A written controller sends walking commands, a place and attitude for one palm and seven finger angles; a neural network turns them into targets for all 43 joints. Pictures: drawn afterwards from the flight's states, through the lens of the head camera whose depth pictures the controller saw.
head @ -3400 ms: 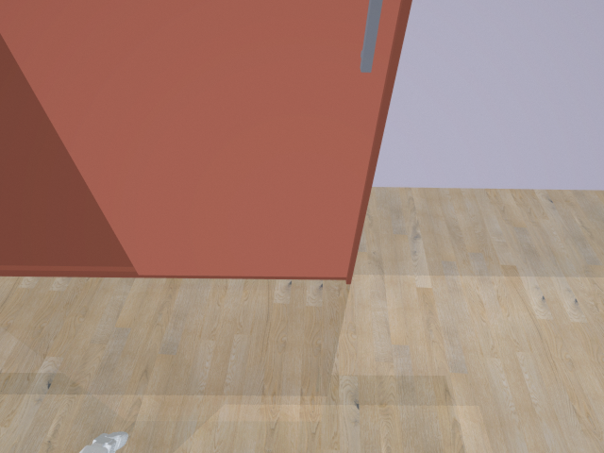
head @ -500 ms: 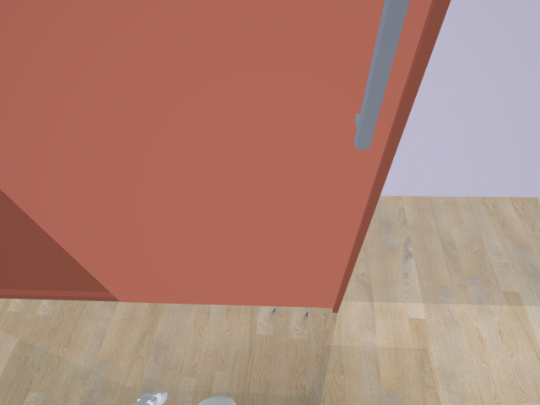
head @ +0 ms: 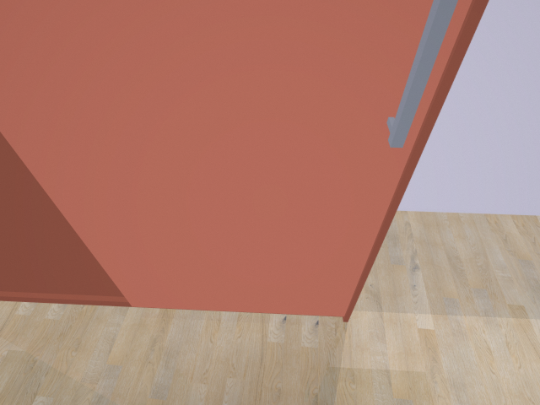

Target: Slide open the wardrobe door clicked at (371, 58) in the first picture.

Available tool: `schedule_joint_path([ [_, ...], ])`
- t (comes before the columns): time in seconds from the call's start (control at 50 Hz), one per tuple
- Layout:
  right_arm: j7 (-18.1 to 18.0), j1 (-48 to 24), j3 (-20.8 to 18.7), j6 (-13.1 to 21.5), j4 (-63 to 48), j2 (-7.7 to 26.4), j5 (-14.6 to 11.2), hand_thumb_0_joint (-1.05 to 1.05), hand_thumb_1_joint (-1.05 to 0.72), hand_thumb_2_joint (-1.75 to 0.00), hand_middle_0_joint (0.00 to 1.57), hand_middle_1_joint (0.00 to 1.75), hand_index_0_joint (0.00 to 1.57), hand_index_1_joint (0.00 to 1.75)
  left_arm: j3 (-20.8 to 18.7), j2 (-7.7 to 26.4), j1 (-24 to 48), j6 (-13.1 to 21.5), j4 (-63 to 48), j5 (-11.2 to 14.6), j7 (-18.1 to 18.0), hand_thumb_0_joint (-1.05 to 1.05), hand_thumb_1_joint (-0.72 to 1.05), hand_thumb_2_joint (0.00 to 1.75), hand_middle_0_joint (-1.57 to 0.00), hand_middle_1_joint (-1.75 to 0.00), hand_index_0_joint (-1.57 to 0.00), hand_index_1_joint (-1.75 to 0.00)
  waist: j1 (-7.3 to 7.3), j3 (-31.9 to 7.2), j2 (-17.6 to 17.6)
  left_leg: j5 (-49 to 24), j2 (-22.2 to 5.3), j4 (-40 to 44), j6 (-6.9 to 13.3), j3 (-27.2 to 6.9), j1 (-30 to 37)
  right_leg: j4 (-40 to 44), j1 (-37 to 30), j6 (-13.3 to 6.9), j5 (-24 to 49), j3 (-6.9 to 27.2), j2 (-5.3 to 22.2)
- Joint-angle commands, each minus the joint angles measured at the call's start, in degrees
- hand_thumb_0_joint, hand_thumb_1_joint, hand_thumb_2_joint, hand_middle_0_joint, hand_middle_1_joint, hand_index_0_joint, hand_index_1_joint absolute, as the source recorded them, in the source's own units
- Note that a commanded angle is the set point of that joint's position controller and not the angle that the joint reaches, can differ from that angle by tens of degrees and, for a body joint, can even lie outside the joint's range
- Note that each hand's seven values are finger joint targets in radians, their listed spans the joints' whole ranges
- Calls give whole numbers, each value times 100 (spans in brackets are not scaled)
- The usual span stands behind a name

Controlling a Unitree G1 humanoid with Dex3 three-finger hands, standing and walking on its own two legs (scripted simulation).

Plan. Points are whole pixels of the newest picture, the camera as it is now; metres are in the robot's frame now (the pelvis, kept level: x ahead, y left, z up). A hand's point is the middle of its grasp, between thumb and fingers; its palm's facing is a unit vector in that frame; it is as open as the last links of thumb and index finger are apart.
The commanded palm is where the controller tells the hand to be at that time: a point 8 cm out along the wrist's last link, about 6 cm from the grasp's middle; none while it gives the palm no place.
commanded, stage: come to a stop and stand still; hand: right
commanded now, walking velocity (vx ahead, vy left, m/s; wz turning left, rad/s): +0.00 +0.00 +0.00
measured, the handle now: (414, 70) +0.53 -0.17 +0.25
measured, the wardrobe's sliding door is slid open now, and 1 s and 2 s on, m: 0.00 0.00 0.00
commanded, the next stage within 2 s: look again from close up in 0.74 s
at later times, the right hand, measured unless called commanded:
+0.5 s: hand out of the picture -0.03 -0.17 -0.17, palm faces +0.03 +0.98 -0.18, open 7.4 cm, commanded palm none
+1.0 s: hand out of the picture +0.04 -0.18 -0.16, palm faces +0.00 +0.97 -0.23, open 7.3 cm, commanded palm none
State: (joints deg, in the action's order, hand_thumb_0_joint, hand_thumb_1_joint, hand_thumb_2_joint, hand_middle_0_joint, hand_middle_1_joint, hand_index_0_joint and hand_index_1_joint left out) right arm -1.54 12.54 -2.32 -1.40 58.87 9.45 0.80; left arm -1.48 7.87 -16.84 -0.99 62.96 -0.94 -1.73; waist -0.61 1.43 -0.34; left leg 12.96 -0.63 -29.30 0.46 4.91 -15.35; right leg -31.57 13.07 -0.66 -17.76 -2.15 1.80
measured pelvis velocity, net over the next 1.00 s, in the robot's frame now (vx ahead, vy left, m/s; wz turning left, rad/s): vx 0.02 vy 0.00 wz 0.01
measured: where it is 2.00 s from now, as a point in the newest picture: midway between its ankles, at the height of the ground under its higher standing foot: outside the picture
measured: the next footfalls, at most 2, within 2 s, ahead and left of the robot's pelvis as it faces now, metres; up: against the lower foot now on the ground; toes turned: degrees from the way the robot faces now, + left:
none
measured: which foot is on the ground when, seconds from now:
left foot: down 0.00-1.00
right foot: down 0.00-1.00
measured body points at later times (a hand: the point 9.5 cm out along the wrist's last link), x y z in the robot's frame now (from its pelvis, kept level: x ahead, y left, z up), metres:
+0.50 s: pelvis +0.00 -0.01 +0.00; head +0.00 +0.01 +0.45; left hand +0.00 +0.21 -0.16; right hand -0.03 -0.22 -0.15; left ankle +0.03 +0.11 -0.73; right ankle -0.01 -0.11 -0.73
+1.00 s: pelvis +0.02 +0.00 +0.01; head +0.03 +0.02 +0.46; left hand +0.01 +0.22 -0.16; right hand +0.05 -0.23 -0.14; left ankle +0.03 +0.11 -0.73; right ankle -0.01 -0.11 -0.73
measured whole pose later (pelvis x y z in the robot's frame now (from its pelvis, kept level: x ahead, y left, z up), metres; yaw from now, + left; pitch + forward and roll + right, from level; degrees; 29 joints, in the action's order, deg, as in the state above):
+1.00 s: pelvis +0.02 +0.00 +0.01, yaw +1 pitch -2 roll -1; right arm -1.6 14.4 0.1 1.0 62.8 8.8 0.7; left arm 1.1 9.6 -17.5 1.6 63.7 -0.8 -1.6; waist -0.4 2.1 1.8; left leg 13.8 -2.1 -27.5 0.3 3.3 -12.1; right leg -24.4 7.0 -0.5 -15.9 -3.7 0.0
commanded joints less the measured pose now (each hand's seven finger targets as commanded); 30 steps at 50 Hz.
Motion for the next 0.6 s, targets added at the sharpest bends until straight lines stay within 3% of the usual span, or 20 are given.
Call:
schedule_joint_path([
  [0.0, -17, 438, -13, 117, 24, 478, -13, 0, -90, -90, 20, 30, 20, 30, -34, 609, 16, 231, -188, 7, -38, 0, 90, 90, -20, -30, -20, -30, 289, -45, 847, -439, -408, 587, -60, -422, 860, 1571, 492, -157, 695, 824, 740],
  [0.08, -9, 523, 39, 154, 222, 471, -10, 0, -90, -90, 20, 30, 20, 30, -37, 505, -213, 181, -56, 17, -21, 0, 90, 90, -20, -30, -20, -30, 192, 185, 112, -150, -519, 998, -2, -616, 675, 1536, 379, -38, 35, 582, 519],
  [0.16, -18, 606, 49, 168, 309, 424, -3, 0, -90, -90, 20, 30, 20, 30, -17, 417, -441, 134, 35, 5, -14, 0, 90, 90, -20, -30, -20, -30, 102, 435, -195, 486, -572, 1273, 5, -774, 267, 1417, 277, -15, -50, 391, 355],
  [0.28, -37, 795, 71, 214, 421, 354, 0, 0, -90, -90, 20, 30, 20, 30, 8, 364, -532, 154, 102, 20, -25, 0, 90, 90, -20, -30, -20, -30, 53, 321, -102, 410, -589, 1335, 41, -809, 136, 1314, -24, -16, 243, 304, 360],
  [0.3, -273, 1237, 160, 336, 563, 458, 68, 0, -90, -90, 20, 30, 20, 30, 24, 613, 156, 259, -299, 29, 51, 0, 90, 90, -20, -30, -20, -30, 290, 479, 167, -1557, -854, 854, 44, -932, 227, 214, 321, 145, 478, 27, 397],
  [0.32, -207, 988, 122, 393, 347, 742, 21, 0, -90, -90, 20, 30, 20, 30, 43, 317, -242, 188, -441, 39, 69, 0, 90, 90, -20, -30, -20, -30, -63, -192, 268, 141, -1057, 1086, 272, -1227, 155, 232, 75, 127, -203, 142, 112],
  [0.34, -156, 806, 109, 394, 233, 730, 32, 0, -90, -90, 20, 30, 20, 30, 57, 330, -486, 205, -425, 25, 88, 0, 90, 90, -20, -30, -20, -30, -140, -272, 256, 1200, -933, 1033, 361, -1135, -183, 364, -103, 72, -110, 168, 130],
  [0.36, -128, 735, 116, 372, 187, 600, 37, 0, -90, -90, 20, 30, 20, 30, 57, 341, -651, 237, -442, 8, 90, 0, 90, 90, -20, -30, -20, -30, -182, -150, 399, 1221, -759, 834, 332, -942, -382, 553, -57, 9, 85, 268, 202],
  [0.38, -99, 712, 134, 365, 175, 539, 36, 0, -90, -90, 20, 30, 20, 30, 77, 371, -706, 285, -468, -21, 84, 0, 90, 90, -20, -30, -20, -30, -135, -53, 648, 942, -604, 619, 281, -745, -344, 764, 72, -40, 206, 416, 337],
  [0.42, -66, 827, 185, 348, 227, 378, 25, 0, -90, -90, 20, 30, 20, 30, 88, 476, -555, 303, -577, 13, 52, 0, 90, 90, -20, -30, -20, -30, -20, 224, 460, 586, -448, 522, 204, -638, -48, 1115, 520, -139, -1, 651, 464],
  [0.46, -55, 890, 211, 338, 265, 305, 19, 0, -90, -90, 20, 30, 20, 30, 93, 544, -533, 309, -604, 24, 39, 0, 90, 90, -20, -30, -20, -30, 25, 412, 66, 394, -452, 533, 191, -634, 53, 1225, 603, -164, -17, 652, 441],
  [0.58, -49, 827, 204, 330, 253, 386, 3, 0, -90, -90, 20, 30, 20, 30, 139, 617, -584, 338, -477, 10, 32, 0, 90, 90, -20, -30, -20, -30, 52, 522, 36, 75, -495, 563, 183, -661, 165, 1372, 403, -154, 313, 573, 384],
])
